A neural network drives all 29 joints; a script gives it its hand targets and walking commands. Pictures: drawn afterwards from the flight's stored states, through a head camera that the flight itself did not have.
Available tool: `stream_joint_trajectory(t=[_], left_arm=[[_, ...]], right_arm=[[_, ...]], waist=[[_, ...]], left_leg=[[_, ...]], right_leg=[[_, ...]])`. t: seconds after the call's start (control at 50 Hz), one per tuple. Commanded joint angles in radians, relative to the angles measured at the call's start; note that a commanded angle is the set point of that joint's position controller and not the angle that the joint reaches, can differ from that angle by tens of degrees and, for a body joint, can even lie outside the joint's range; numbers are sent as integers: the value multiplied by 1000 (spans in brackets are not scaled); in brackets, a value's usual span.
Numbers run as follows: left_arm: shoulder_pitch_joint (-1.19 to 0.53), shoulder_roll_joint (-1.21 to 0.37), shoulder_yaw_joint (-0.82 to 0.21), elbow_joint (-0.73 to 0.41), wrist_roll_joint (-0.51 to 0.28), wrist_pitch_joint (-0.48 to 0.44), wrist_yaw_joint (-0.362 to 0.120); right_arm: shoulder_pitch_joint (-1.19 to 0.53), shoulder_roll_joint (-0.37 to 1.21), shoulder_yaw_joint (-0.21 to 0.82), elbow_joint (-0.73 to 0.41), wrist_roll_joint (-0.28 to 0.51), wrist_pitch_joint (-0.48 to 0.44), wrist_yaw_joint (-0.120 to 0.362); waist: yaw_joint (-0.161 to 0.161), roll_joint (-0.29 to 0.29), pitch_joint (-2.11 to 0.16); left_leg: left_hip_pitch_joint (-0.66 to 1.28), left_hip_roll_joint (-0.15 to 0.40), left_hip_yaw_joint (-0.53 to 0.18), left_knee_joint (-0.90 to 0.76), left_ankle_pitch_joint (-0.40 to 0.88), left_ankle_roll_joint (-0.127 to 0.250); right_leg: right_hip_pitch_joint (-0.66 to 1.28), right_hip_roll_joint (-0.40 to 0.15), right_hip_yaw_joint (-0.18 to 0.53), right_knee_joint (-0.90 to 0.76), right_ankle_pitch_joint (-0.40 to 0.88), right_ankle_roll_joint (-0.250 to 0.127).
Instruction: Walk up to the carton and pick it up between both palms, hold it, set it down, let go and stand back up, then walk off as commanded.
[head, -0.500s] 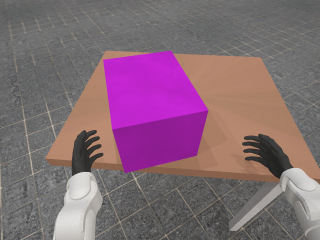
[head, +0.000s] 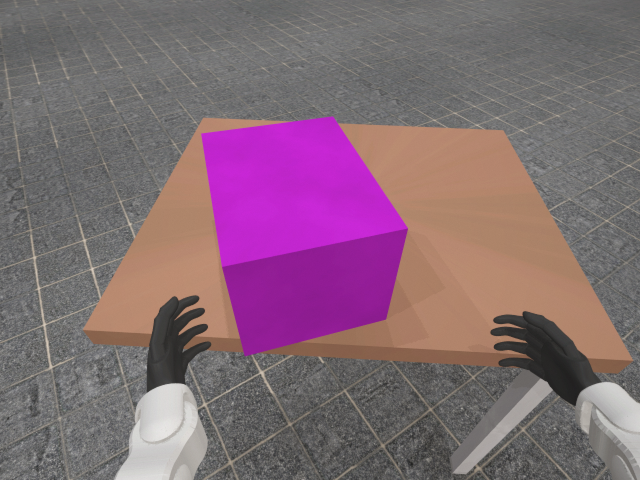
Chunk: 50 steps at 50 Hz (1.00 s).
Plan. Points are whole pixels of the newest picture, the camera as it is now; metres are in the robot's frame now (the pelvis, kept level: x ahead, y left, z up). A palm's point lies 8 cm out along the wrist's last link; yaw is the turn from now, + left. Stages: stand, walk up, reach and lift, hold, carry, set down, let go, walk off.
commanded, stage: set down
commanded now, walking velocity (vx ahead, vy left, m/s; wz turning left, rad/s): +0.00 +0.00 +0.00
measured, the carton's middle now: (292, 225) +0.48 +0.04 +0.06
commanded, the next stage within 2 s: none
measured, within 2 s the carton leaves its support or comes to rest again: neither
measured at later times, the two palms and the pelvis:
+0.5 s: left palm (161, 401) +0.23 +0.19 +0.02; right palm (558, 404) +0.20 -0.27 +0.02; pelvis +0.02 +0.01 +0.00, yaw +0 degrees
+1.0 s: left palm (142, 429) +0.21 +0.22 -0.01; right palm (534, 420) +0.19 -0.25 +0.00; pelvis +0.03 +0.02 +0.00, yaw +0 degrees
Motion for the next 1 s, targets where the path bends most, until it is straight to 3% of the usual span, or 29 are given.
stream_joint_trajectory(t=[0.0, 0.1, 0.36, 0.52, 0.64, 0.98], left_arm=[[-100, 29, -55, -136, 55, -50, -34], [-52, 52, -32, -128, 59, -74, -54], [64, 124, -5, -27, 44, -221, -103], [73, 160, 5, 56, 30, -284, -119], [90, 188, 14, 147, 30, -290, -141], [70, 269, 17, 279, -14, -331, -179]], right_arm=[[-124, -246, -183, -220, 89, -20, -31], [-61, -226, -180, -280, 70, -39, -51], [119, -132, -133, -276, 18, -113, -81], [152, -89, -111, -240, -13, -143, -85], [175, -62, -101, -172, -53, -134, -98], [198, 30, -84, -118, -138, -142, -129]], waist=[[-4, -135, -95], [6, -141, -123], [13, -125, -118], [24, -117, -114], [23, -116, -81], [37, -119, -58]], left_leg=[[120, -53, 75, -98, -50, 61], [117, -62, 81, -78, 11, 63], [95, -80, 98, -59, 99, 53], [85, -74, 106, -54, 82, 55], [85, -75, 112, -52, 66, 54], [71, -72, 122, -45, 18, 61]], right_leg=[[89, -78, 141, -117, -238, 6], [123, -74, 131, -95, -170, 15], [177, -67, 104, -53, 45, 17], [167, -74, 91, -49, 44, 15], [163, -81, 83, -52, 31, 20], [147, -93, 71, -50, -30, 30]])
